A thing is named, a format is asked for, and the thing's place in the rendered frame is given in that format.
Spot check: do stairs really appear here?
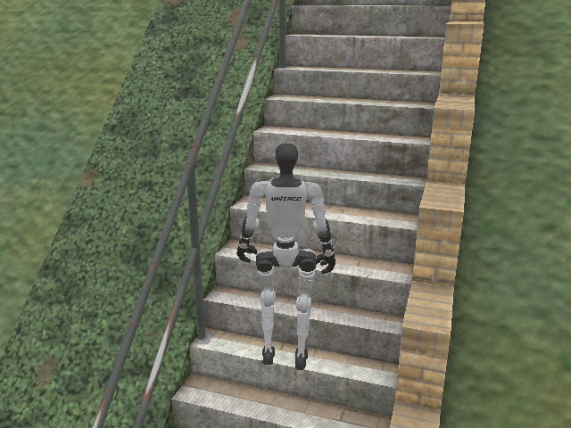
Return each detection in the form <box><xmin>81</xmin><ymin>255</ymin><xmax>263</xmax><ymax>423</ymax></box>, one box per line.
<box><xmin>171</xmin><ymin>0</ymin><xmax>451</xmax><ymax>428</ymax></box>

